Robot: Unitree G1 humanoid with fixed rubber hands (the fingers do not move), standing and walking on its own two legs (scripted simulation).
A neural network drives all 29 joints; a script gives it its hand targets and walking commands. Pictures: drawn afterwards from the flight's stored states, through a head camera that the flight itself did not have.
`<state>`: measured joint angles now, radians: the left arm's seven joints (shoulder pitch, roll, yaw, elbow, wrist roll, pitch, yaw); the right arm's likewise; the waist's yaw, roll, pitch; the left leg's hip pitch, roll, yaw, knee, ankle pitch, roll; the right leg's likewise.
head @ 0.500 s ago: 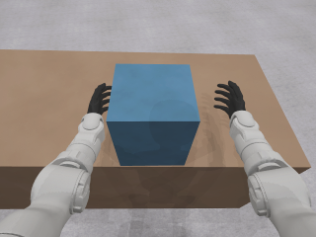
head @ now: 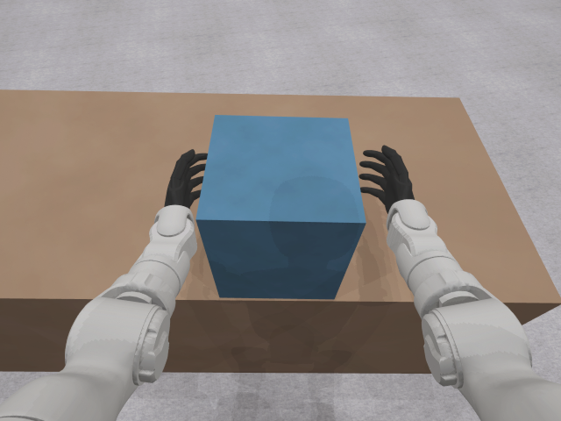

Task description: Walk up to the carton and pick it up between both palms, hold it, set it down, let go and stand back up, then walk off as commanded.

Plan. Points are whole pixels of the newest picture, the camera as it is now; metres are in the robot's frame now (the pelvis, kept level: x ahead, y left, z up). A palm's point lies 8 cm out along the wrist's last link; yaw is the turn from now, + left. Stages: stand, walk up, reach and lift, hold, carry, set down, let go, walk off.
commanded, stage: reach and lift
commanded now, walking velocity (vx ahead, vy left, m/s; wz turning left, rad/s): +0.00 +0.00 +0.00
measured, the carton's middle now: (279, 214) +0.43 +0.05 +0.00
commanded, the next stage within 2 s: none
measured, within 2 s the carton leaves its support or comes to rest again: leaves its support in 1.56 s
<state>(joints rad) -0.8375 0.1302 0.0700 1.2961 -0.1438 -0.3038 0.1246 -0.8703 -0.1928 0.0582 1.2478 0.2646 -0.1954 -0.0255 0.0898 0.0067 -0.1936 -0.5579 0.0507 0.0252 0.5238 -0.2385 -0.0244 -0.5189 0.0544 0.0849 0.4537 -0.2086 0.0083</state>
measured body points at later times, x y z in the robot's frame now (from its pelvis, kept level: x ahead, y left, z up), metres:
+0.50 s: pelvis -0.01 +0.00 +0.00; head +0.04 +0.00 +0.45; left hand +0.41 +0.19 +0.05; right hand +0.44 -0.12 +0.06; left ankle -0.01 +0.12 -0.73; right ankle -0.01 -0.13 -0.73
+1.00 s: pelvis -0.01 -0.01 +0.00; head +0.04 -0.01 +0.45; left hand +0.40 +0.19 +0.05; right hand +0.43 -0.12 +0.06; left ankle -0.01 +0.12 -0.73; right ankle -0.01 -0.13 -0.73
